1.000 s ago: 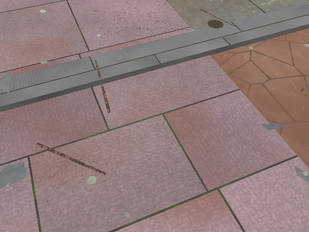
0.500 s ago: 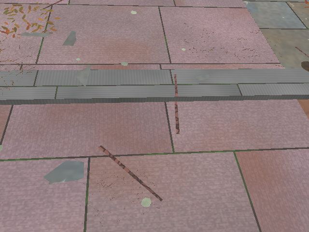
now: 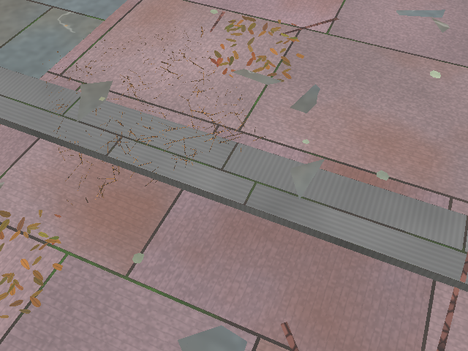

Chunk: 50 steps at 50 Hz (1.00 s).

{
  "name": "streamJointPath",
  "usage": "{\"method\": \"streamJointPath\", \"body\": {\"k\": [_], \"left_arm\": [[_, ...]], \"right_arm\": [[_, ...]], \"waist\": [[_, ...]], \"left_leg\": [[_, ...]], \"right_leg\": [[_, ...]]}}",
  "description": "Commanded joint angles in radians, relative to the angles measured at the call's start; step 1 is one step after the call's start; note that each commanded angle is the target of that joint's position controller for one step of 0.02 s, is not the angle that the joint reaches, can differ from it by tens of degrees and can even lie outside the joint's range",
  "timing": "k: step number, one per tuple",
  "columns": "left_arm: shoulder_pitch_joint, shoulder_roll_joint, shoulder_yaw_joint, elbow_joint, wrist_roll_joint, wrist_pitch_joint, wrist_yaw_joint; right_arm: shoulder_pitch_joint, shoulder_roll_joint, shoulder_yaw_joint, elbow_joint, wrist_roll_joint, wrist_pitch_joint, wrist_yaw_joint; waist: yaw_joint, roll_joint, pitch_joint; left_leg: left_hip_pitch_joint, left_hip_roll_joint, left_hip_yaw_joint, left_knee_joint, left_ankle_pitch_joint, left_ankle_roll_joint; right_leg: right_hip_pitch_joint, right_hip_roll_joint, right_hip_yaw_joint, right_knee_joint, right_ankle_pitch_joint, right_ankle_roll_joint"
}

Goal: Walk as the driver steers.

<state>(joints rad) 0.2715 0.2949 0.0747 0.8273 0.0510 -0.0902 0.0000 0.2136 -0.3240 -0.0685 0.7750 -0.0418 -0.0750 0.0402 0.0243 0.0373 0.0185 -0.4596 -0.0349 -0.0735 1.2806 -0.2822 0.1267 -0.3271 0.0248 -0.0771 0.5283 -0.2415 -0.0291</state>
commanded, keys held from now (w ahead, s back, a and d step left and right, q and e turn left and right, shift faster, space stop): w+e+shift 0.76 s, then w+q+shift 0.24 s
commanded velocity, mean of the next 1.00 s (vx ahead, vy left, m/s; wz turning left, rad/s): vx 1.00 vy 0.00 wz -0.53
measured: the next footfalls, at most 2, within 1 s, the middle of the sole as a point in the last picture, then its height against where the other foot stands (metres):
left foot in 0.26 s outside the picture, level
right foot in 0.70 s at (302, 270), level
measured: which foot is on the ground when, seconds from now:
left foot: up 0.00-0.24, down 0.26-0.68, up 0.70-1.00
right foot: down 0.00-0.26, up 0.28-0.68, down 0.70-1.00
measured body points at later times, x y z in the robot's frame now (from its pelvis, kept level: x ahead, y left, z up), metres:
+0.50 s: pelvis +0.44 +0.01 +0.01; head +0.46 +0.01 +0.46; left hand +0.68 +0.23 -0.09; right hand +0.35 -0.27 -0.11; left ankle +0.38 +0.13 -0.73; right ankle +0.47 -0.12 -0.64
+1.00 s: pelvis +0.86 -0.18 +0.00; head +0.89 -0.19 +0.45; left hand +1.02 +0.05 -0.14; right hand +0.90 -0.48 -0.07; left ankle +1.12 -0.20 -0.64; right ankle +0.68 -0.13 -0.73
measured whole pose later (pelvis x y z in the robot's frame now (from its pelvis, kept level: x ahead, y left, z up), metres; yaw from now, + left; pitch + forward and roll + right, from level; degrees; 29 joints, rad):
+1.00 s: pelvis +0.86 -0.18 +0.00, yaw -36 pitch +2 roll -1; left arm 0.44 0.30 0.04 0.86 0.01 -0.11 -0.03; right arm 0.09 -0.23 0.03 0.59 -0.01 -0.04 0.03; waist 0.03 -0.01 0.03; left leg -0.90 0.14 0.07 0.97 -0.11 0.08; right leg 0.18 0.11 -0.03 0.11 -0.32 -0.10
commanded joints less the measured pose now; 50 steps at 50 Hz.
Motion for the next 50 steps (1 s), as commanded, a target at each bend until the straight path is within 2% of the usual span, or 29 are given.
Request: {"method": "streamJointPath", "body": {"k": [1, 3, 6, 9, 10, 12, 13, 14, 15, 16, 17, 19, 22, 25, 28, 29, 31, 32, 33, 34, 35, 36, 37, 38, 39, 41, 44, 47, 50], "left_arm": [[0.109, 0.008, -0.013, 0.020, -0.026, -0.036, -0.015], [0.123, 0.039, -0.007, 0.017, -0.034, -0.042, -0.014], [0.097, 0.111, 0.014, -0.008, -0.041, -0.042, -0.021], [0.168, 0.160, 0.023, 0.004, -0.052, -0.039, -0.031], [0.194, 0.168, 0.023, 0.014, -0.053, -0.035, -0.032], [0.209, 0.186, 0.027, 0.022, -0.059, -0.026, -0.030], [0.176, 0.127, 0.012, -0.007, -0.060, -0.028, -0.031], [0.251, -0.031, -0.019, -0.050, -0.091, -0.024, -0.022], [0.214, 0.031, -0.012, -0.066, -0.088, -0.012, -0.016], [0.126, 0.052, -0.005, -0.069, -0.070, 0.001, -0.019], [0.084, 0.044, -0.005, -0.066, -0.058, 0.009, -0.029], [0.083, 0.011, -0.005, -0.063, -0.035, 0.039, -0.047], [-0.029, -0.021, -0.013, -0.113, -0.020, 0.074, -0.065], [-0.142, -0.022, -0.028, -0.174, -0.023, 0.073, -0.082], [-0.261, -0.005, -0.044, -0.218, -0.025, 0.070, -0.102], [-0.278, 0.002, -0.046, -0.221, -0.024, 0.072, -0.101], [-0.215, 0.038, -0.040, -0.208, -0.025, 0.073, -0.092], [-0.110, 0.071, -0.030, -0.185, -0.026, 0.073, -0.085], [0.030, 0.130, -0.004, -0.136, -0.020, 0.069, -0.074], [0.212, 0.164, 0.024, -0.081, -0.006, 0.061, -0.060], [0.182, 0.193, 0.053, -0.064, -0.040, 0.067, -0.035], [0.135, 0.321, 0.060, -0.098, -0.008, 0.073, -0.033], [0.247, 0.341, 0.078, -0.110, -0.016, 0.085, -0.013], [0.233, 0.278, 0.069, -0.087, -0.027, 0.082, 0.004], [0.166, 0.209, 0.046, -0.079, -0.024, 0.074, 0.013], [0.084, 0.136, 0.012, -0.091, -0.021, 0.037, 0.016], [0.064, 0.140, 0.005, -0.063, -0.028, -0.022, -0.009], [0.034, 0.119, -0.005, -0.061, -0.041, -0.042, -0.024], [0.083, 0.182, 0.006, -0.038, -0.045, -0.051, -0.023]], "right_arm": [[-0.025, 0.053, 0.041, -0.118, -0.029, 0.001, 0.020], [-0.138, 0.027, 0.052, -0.176, -0.036, -0.002, 0.025], [-0.250, 0.031, 0.077, -0.209, -0.002, -0.015, 0.048], [-0.276, -0.015, 0.064, -0.206, 0.007, -0.019, 0.030], [-0.245, -0.037, 0.053, -0.195, 0.002, -0.022, 0.016], [0.016, -0.090, 0.021, -0.116, -0.017, -0.031, -0.016], [0.195, -0.172, -0.006, -0.102, -0.039, -0.035, -0.040], [0.255, -0.239, -0.021, -0.097, -0.069, -0.031, -0.049], [0.212, -0.202, -0.024, -0.097, -0.035, -0.020, -0.047], [0.118, -0.113, -0.005, -0.099, -0.021, -0.022, -0.044], [0.075, -0.060, 0.005, -0.091, -0.012, -0.028, -0.037], [0.076, -0.017, 0.016, -0.059, -0.001, -0.039, -0.037], [0.117, 0.021, 0.021, -0.001, 0.026, -0.064, -0.028], [0.105, 0.015, 0.021, 0.022, 0.022, -0.076, -0.031], [0.104, -0.043, 0.012, 0.035, 0.020, -0.076, -0.042], [0.133, -0.062, 0.010, 0.044, 0.020, -0.074, -0.047], [0.177, -0.128, -0.002, 0.045, 0.015, -0.054, -0.065], [0.155, -0.163, -0.011, 0.036, 0.007, -0.038, -0.075], [0.180, -0.159, -0.010, 0.021, 0.002, -0.017, -0.081], [0.162, -0.186, -0.013, 0.008, 0.012, -0.004, -0.076], [0.096, -0.147, -0.010, -0.007, 0.008, -0.007, -0.053], [0.166, -0.032, 0.028, -0.100, -0.006, -0.027, -0.054], [0.058, -0.073, 0.034, -0.175, 0.011, -0.051, -0.051], [-0.006, -0.079, 0.043, -0.187, 0.008, -0.067, -0.050], [0.000, -0.074, 0.044, -0.176, 0.002, -0.059, -0.047], [0.060, -0.034, 0.057, -0.142, -0.018, -0.011, -0.035], [-0.088, 0.023, 0.078, -0.225, 0.001, 0.039, -0.033], [-0.123, 0.038, 0.086, -0.225, 0.027, 0.036, -0.012], [-0.080, 0.025, 0.073, -0.186, 0.039, 0.037, -0.001]], "waist": [[-0.044, -0.111, 0.022], [-0.045, -0.079, 0.064], [-0.036, -0.072, 0.079], [-0.017, -0.079, 0.060], [-0.029, -0.078, 0.021], [-0.150, -0.065, -0.152], [-0.235, 0.003, -0.264], [-0.169, 0.203, -0.388], [-0.154, 0.195, -0.363], [-0.122, 0.102, -0.183], [-0.099, 0.043, -0.101], [-0.044, 0.066, -0.036], [-0.021, 0.060, 0.019], [0.003, 0.056, 0.056], [0.003, 0.006, 0.111], [-0.001, -0.004, 0.102], [0.044, 0.044, 0.031], [0.112, 0.069, -0.036], [0.156, 0.014, -0.124], [0.242, -0.040, -0.203], [0.200, -0.169, -0.150], [0.047, -0.239, -0.217], [0.140, -0.138, -0.381], [0.117, -0.030, -0.212], [0.042, 0.034, -0.090], [-0.058, 0.073, 0.018], [-0.082, -0.019, 0.125], [-0.066, -0.014, 0.122], [-0.060, -0.059, 0.016]], "left_leg": [[-0.271, 0.111, -0.050, -0.081, 0.000, -0.029], [-0.317, 0.148, -0.007, -0.217, 0.089, -0.065], [0.028, 0.091, 0.084, -0.551, 0.237, -0.102], [0.123, 0.052, 0.103, -0.660, 0.265, -0.099], [0.176, 0.029, 0.103, -0.706, 0.224, -0.091], [0.522, 0.012, 0.110, -0.734, 0.151, -0.072], [0.739, 0.225, -0.098, -0.761, -0.105, -0.051], [0.905, 0.516, -0.551, -0.896, -0.407, -0.008], [0.798, 0.510, -0.730, -1.033, -0.543, 0.027], [0.662, 0.451, -0.549, -1.029, -0.455, 0.014], [0.548, 0.404, -0.390, -1.030, -0.252, 0.004], [0.422, 0.341, -0.185, -1.064, -0.026, -0.026], [0.410, 0.315, 0.002, -1.099, 0.232, -0.045], [0.370, 0.262, 0.190, -1.130, 0.437, -0.067], [0.337, 0.230, 0.324, -1.180, 0.574, -0.094], [0.372, 0.223, 0.354, -1.140, 0.809, -0.107], [0.494, 0.254, 0.360, -0.971, 1.262, -0.124], [0.514, 0.278, 0.350, -0.823, 1.379, -0.126], [0.466, 0.278, 0.331, -0.550, 1.497, -0.119], [0.275, 0.262, 0.320, -0.179, 1.306, -0.129], [-0.065, 0.086, 0.293, 0.168, 0.194, -0.135], [-0.384, 0.048, 0.169, 0.460, -0.243, -0.161], [-0.522, 0.039, 0.002, 0.500, -0.172, -0.168], [-0.567, 0.099, -0.015, 0.384, -0.132, -0.156], [-0.525, 0.143, 0.010, 0.294, -0.101, -0.147], [-0.380, 0.184, 0.030, 0.223, -0.121, -0.148], [-0.407, 0.213, 0.068, 0.144, -0.112, -0.124], [-0.144, 0.196, 0.150, -0.248, 0.185, -0.061], [-0.051, 0.085, 0.226, -0.394, 0.268, 0.001]], "right_leg": [[0.146, -0.253, 0.459, -0.354, -0.129, -0.185], [0.115, -0.241, 0.413, -0.404, -0.046, -0.205], [-0.097, -0.162, 0.257, -0.482, 0.119, -0.164], [0.043, -0.200, 0.264, -0.428, 0.344, -0.153], [0.115, -0.197, 0.251, -0.327, 0.499, -0.138], [0.064, -0.123, 0.203, 0.090, 0.612, -0.109], [-0.127, -0.060, 0.173, 0.413, 0.344, -0.093], [-0.381, -0.001, 0.140, 0.752, -0.243, -0.080], [-0.467, -0.022, 0.152, 0.860, -0.153, -0.096], [-0.511, -0.073, 0.146, 0.851, -0.063, -0.095], [-0.490, -0.104, 0.145, 0.802, -0.018, -0.086], [-0.435, -0.137, 0.143, 0.758, -0.007, -0.066], [-0.505, -0.159, 0.117, 0.744, 0.050, -0.059], [-0.482, -0.144, 0.066, 0.608, 0.211, -0.068], [-0.331, -0.102, -0.042, 0.322, 0.314, -0.108], [-0.269, -0.051, -0.104, 0.286, 0.307, -0.125], [-0.170, 0.021, -0.154, 0.261, 0.230, -0.160], [-0.061, 0.044, -0.141, 0.252, 0.185, -0.181], [0.142, 0.110, -0.170, 0.263, 0.111, -0.212], [0.462, 0.106, -0.096, 0.080, 0.143, -0.259], [0.655, 0.003, 0.090, 0.015, 0.144, -0.281], [0.845, -0.228, 0.475, 0.132, 0.651, -0.391], [0.931, -0.307, 0.724, -0.078, 0.297, -0.514], [0.762, -0.306, 0.753, -0.221, 0.084, -0.453], [0.570, -0.282, 0.654, -0.250, 0.020, -0.384], [0.234, -0.226, 0.491, -0.296, 0.086, -0.322], [0.003, -0.172, 0.312, -0.429, 0.134, -0.266], [-0.060, -0.072, 0.074, -0.526, 0.427, -0.200], [0.252, -0.140, -0.014, -0.486, 0.999, -0.159]]}}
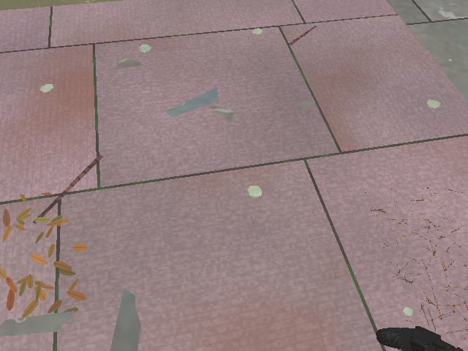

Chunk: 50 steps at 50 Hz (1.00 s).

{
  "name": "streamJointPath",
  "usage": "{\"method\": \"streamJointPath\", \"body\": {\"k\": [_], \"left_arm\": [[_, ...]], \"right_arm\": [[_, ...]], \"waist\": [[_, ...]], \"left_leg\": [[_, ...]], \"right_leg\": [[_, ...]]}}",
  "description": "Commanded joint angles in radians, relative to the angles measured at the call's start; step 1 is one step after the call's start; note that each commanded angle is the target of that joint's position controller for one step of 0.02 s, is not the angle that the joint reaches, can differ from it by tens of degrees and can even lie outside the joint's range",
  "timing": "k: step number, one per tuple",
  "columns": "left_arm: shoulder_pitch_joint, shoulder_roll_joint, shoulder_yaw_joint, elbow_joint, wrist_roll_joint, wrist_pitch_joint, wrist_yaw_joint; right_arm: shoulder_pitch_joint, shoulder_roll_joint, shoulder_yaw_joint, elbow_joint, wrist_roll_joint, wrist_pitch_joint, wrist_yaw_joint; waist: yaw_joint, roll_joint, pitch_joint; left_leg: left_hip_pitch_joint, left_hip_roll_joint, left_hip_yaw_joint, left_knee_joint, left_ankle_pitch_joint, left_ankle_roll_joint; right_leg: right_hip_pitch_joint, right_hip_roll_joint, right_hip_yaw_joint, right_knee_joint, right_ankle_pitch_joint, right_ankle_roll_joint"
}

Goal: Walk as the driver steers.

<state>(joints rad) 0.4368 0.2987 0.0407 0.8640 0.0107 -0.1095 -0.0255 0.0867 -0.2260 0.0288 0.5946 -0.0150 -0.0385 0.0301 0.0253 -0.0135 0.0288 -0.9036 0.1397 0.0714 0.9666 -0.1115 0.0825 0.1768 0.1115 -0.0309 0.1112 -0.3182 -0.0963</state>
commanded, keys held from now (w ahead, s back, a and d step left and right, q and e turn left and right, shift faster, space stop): w+q+shift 0.06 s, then q+shift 0.42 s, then e+shift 0.52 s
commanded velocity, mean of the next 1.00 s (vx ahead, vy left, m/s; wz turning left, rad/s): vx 0.29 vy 0.00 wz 0.21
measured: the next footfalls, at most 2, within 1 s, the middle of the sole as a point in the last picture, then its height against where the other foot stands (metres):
left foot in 0.10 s outside the picture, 0.04 m higher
right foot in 0.52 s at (205, 290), level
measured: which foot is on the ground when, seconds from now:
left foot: up 0.00-0.08, down 0.10-0.52, up 0.54-0.84, down 0.86-1.00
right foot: down 0.00-0.10, up 0.12-0.50, down 0.52-0.88, up 0.90-1.00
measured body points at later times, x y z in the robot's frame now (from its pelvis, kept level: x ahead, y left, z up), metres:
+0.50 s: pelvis +0.38 +0.09 +0.04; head +0.40 +0.13 +0.48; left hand +0.55 +0.41 +0.00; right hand +0.57 -0.17 -0.05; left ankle +0.27 +0.10 -0.69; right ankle +0.59 +0.07 -0.68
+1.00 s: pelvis +0.46 +0.15 +0.05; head +0.48 +0.17 +0.50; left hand +0.47 +0.47 -0.06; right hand +0.70 -0.05 -0.03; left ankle +0.44 +0.25 -0.69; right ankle +0.53 +0.03 -0.61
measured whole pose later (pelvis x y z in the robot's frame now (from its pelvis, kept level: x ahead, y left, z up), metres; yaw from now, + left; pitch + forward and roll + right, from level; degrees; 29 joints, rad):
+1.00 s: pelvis +0.46 +0.15 +0.05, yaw +13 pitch +1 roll +0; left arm 0.30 0.35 0.11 0.66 -0.03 0.04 0.03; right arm 0.11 -0.24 -0.04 0.65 -0.03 0.00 -0.03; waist 0.04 -0.03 0.03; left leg -0.25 -0.03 -0.04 0.45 -0.23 0.03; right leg -0.61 0.11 0.14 1.07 -0.40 0.06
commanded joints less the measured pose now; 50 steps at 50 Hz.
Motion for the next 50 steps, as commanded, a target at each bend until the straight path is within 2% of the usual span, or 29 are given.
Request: {"method": "streamJointPath", "body": {"k": [1, 3, 4, 5, 6, 7, 9, 10, 11, 15, 17, 20, 24, 25, 26, 27, 28, 29, 31, 32, 34, 37, 42, 43, 44, 45, 46, 48, 50], "left_arm": [[-0.091, 0.202, 0.048, -0.080, 0.010, -0.026, 0.011], [-0.157, 0.222, 0.063, -0.101, 0.050, 0.007, 0.028], [-0.209, 0.226, 0.068, -0.114, 0.037, 0.028, 0.033], [-0.247, 0.174, 0.054, -0.133, 0.029, 0.026, 0.033], [-0.136, -0.008, 0.011, -0.223, 0.016, 0.005, 0.003], [-0.031, 0.028, -0.010, -0.235, 0.032, -0.011, 0.013], [-0.132, 0.047, -0.018, -0.245, 0.037, -0.012, 0.027], [-0.249, 0.084, -0.002, -0.291, -0.019, -0.026, 0.019], [-0.267, 0.087, 0.000, -0.307, -0.025, -0.019, 0.022], [-0.391, 0.049, -0.012, -0.368, 0.030, 0.002, 0.048], [-0.442, 0.010, -0.022, -0.378, 0.011, 0.015, 0.054], [-0.530, 0.025, -0.013, -0.390, -0.020, 0.021, 0.045], [-0.478, 0.091, 0.022, -0.355, -0.016, 0.000, 0.034], [-0.328, 0.091, 0.027, -0.302, -0.005, -0.010, 0.037], [-0.199, 0.074, 0.020, -0.261, 0.012, -0.010, 0.044], [-0.201, 0.092, 0.012, -0.282, 0.048, 0.003, 0.049], [-0.256, 0.124, 0.026, -0.280, 0.037, 0.005, 0.051], [-0.334, 0.042, 0.015, -0.329, 0.021, 0.010, 0.056], [-0.363, 0.021, -0.012, -0.323, -0.008, 0.039, 0.042], [-0.370, 0.072, 0.005, -0.315, -0.024, 0.056, 0.038], [-0.315, 0.131, 0.041, -0.298, -0.024, 0.079, 0.036], [-0.268, 0.153, 0.066, -0.291, -0.025, 0.102, 0.041], [-0.239, 0.155, 0.089, -0.297, -0.051, 0.130, 0.057], [-0.215, 0.136, 0.086, -0.293, -0.053, 0.134, 0.061], [-0.210, 0.097, 0.077, -0.309, -0.054, 0.136, 0.064], [-0.187, 0.085, 0.079, -0.327, -0.060, 0.124, 0.059], [-0.171, 0.176, 0.105, -0.307, -0.044, 0.119, 0.055], [-0.082, 0.167, 0.110, -0.246, -0.033, 0.144, 0.063], [-0.067, 0.123, 0.094, -0.246, -0.028, 0.160, 0.060]], "right_arm": [[0.087, -0.095, -0.034, 0.008, 0.014, 0.000, 0.010], [0.353, -0.173, -0.074, 0.089, 0.023, 0.006, 0.003], [0.534, -0.209, -0.096, 0.147, 0.012, 0.006, -0.001], [0.594, -0.272, -0.128, 0.175, 0.008, 0.010, -0.009], [0.418, -0.358, -0.145, 0.155, -0.007, 0.021, -0.016], [0.285, -0.354, -0.158, 0.081, 0.000, 0.012, -0.005], [0.287, -0.220, -0.128, 0.115, 0.010, -0.001, -0.008], [0.246, -0.133, -0.099, 0.059, 0.039, -0.042, 0.012], [0.195, -0.149, -0.100, 0.056, 0.039, -0.058, 0.013], [0.218, -0.199, -0.118, 0.071, 0.047, -0.056, -0.031], [0.258, -0.214, -0.132, 0.084, 0.055, -0.009, -0.070], [0.294, -0.228, -0.152, 0.080, 0.064, 0.052, -0.113], [0.190, -0.177, -0.157, 0.001, 0.039, 0.069, -0.119], [0.146, -0.155, -0.147, -0.019, 0.034, 0.065, -0.113], [0.151, -0.085, -0.116, -0.032, 0.014, 0.066, -0.098], [0.313, -0.020, -0.093, -0.035, -0.001, 0.061, -0.085], [0.475, -0.125, -0.101, -0.006, 0.024, 0.054, -0.056], [0.348, -0.208, -0.112, 0.036, 0.024, 0.067, -0.051], [0.150, -0.195, -0.104, -0.013, -0.018, 0.079, -0.059], [0.112, -0.174, -0.097, -0.041, -0.022, 0.074, -0.058], [0.082, -0.115, -0.079, -0.050, -0.006, 0.058, -0.061], [0.068, -0.099, -0.075, -0.033, 0.013, 0.048, -0.068], [0.061, -0.139, -0.102, -0.010, 0.027, 0.044, -0.054], [0.081, -0.163, -0.114, 0.000, 0.022, 0.041, -0.054], [0.114, -0.225, -0.128, 0.001, -0.012, 0.041, -0.054], [0.048, -0.245, -0.132, -0.014, -0.055, 0.040, -0.050], [-0.014, -0.179, -0.118, -0.034, -0.061, 0.029, -0.057], [-0.117, -0.104, -0.096, -0.055, -0.018, 0.018, -0.069], [-0.111, -0.105, -0.089, -0.050, -0.005, 0.018, -0.073]], "waist": [[-0.081, -0.062, -0.041], [-0.214, -0.145, -0.194], [-0.315, -0.103, -0.235], [-0.342, 0.021, -0.191], [-0.069, 0.475, -0.204], [-0.036, 0.312, -0.348], [0.001, -0.030, -0.107], [-0.019, -0.097, -0.104], [0.024, -0.070, -0.053], [0.012, -0.033, -0.023], [-0.021, 0.023, -0.101], [-0.066, 0.110, -0.163], [-0.033, 0.155, -0.139], [0.029, 0.126, -0.217], [0.056, 0.014, -0.342], [-0.034, -0.227, -0.399], [-0.111, -0.282, -0.484], [-0.040, -0.127, -0.363], [-0.039, 0.047, -0.201], [-0.055, 0.043, -0.111], [-0.047, -0.018, -0.080], [-0.039, -0.117, -0.166], [-0.059, -0.154, -0.154], [-0.064, -0.138, -0.158], [-0.067, 0.019, -0.194], [-0.035, 0.272, -0.161], [-0.008, 0.211, -0.118], [0.040, 0.118, -0.080], [0.033, 0.110, -0.048]], "left_leg": [[0.407, -0.129, 0.098, -0.098, 0.058, 0.056], [0.610, -0.223, 0.103, -0.087, -0.084, 0.085], [0.790, -0.267, 0.090, -0.220, -0.079, 0.095], [0.886, -0.237, -0.073, -0.348, -0.097, 0.122], [1.095, 0.026, -0.715, -0.551, 0.102, 0.264], [1.120, 0.105, -0.952, -0.650, 0.137, 0.324], [0.840, 0.066, -0.727, -0.633, 0.272, 0.261], [0.742, 0.013, -0.632, -0.648, 0.183, 0.230], [0.645, -0.018, -0.557, -0.670, 0.244, 0.215], [0.558, -0.156, -0.371, -0.649, 0.683, 0.141], [0.612, -0.207, -0.344, -0.577, 0.717, 0.051], [0.667, -0.239, -0.407, -0.521, 0.548, -0.069], [0.699, -0.243, -0.521, -0.368, 0.374, -0.095], [0.749, -0.274, -0.444, -0.209, 0.346, -0.112], [0.634, -0.309, -0.361, 0.082, -0.131, -0.124], [0.390, -0.423, -0.348, 0.344, -0.708, -0.148], [0.305, -0.320, -0.409, 0.536, -0.609, -0.144], [0.282, -0.260, -0.344, 0.575, -0.504, -0.156], [0.320, -0.223, -0.228, 0.447, -0.378, -0.166], [0.342, -0.217, -0.199, 0.310, -0.352, -0.167], [0.429, -0.238, -0.139, 0.044, -0.388, -0.157], [0.546, -0.260, -0.157, -0.174, -0.355, -0.143], [0.743, -0.243, -0.192, -0.515, -0.132, -0.083], [0.853, -0.181, -0.209, -0.588, -0.096, -0.051], [0.972, 0.017, -0.390, -0.621, -0.155, 0.056], [0.889, 0.237, -0.594, -0.692, -0.052, 0.171], [0.790, 0.260, -0.560, -0.699, 0.009, 0.187], [0.732, 0.123, -0.359, -0.661, 0.039, 0.104], [0.705, 0.098, -0.254, -0.657, 0.182, 0.113]], "right_leg": [[-0.142, -0.255, -0.087, 0.010, 1.279, -0.069], [-0.051, -0.296, -0.113, 0.359, 1.526, -0.041], [-0.108, -0.271, -0.131, 0.683, 1.463, -0.016], [-0.276, -0.146, -0.120, 1.131, 0.994, 0.023], [-0.817, 0.081, -0.040, 1.558, -0.082, 0.102], [-0.855, 0.018, 0.153, 1.632, -0.056, 0.064], [-0.858, -0.080, 0.121, 1.499, -0.030, 0.079], [-0.810, -0.091, 0.176, 1.442, -0.065, 0.065], [-0.785, -0.122, 0.173, 1.340, -0.054, 0.069], [-0.740, -0.080, 0.077, 0.912, 0.055, 0.122], [-0.708, -0.010, 0.063, 0.704, 0.176, 0.149], [-0.633, 0.062, 0.073, 0.471, 0.341, 0.156], [-0.502, 0.021, 0.145, 0.299, 0.444, 0.145], [-0.371, -0.027, 0.125, 0.194, 0.622, 0.128], [-0.099, -0.214, 0.271, 0.260, 0.790, 0.037], [0.108, -0.461, 0.620, 0.364, 1.269, -0.164], [0.098, -0.632, 0.927, 0.324, 0.840, -0.342], [-0.035, -0.501, 0.812, 0.283, 0.572, -0.306], [-0.304, -0.303, 0.603, 0.224, 0.307, -0.167], [-0.410, -0.238, 0.565, 0.194, 0.277, -0.131], [-0.464, -0.160, 0.494, 0.167, 0.385, -0.097], [-0.415, -0.161, 0.529, 0.171, 0.354, -0.110], [-0.505, -0.142, 0.614, 0.151, -0.038, -0.034], [-0.587, -0.100, 0.583, 0.193, -0.154, 0.012], [-0.752, -0.020, 0.468, 0.378, -0.302, 0.065], [-0.868, 0.071, 0.253, 0.694, -0.308, 0.098], [-0.876, -0.024, 0.223, 0.890, -0.234, 0.144], [-0.846, -0.049, 0.184, 1.053, -0.108, 0.168], [-0.877, -0.079, 0.134, 1.220, -0.058, 0.198]]}}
